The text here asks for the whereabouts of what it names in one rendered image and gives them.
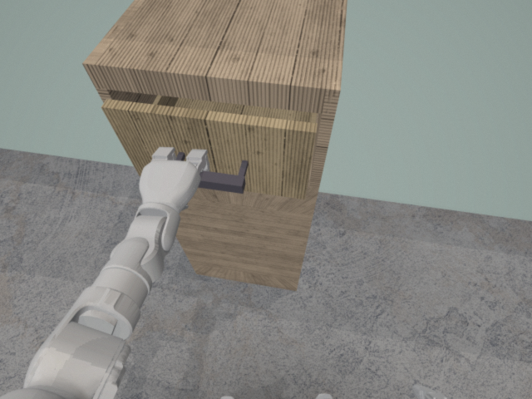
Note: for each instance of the cabinet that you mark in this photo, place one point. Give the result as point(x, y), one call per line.
point(282, 54)

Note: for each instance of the drawer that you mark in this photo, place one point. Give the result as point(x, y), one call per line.
point(278, 144)

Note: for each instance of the robot left forearm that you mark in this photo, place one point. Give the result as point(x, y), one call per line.
point(112, 303)

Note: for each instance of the handle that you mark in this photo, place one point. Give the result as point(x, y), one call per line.
point(220, 181)

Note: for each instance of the left robot upper arm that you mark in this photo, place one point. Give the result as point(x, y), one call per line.
point(82, 363)

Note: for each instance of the left robot hand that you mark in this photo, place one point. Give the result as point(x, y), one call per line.
point(172, 182)

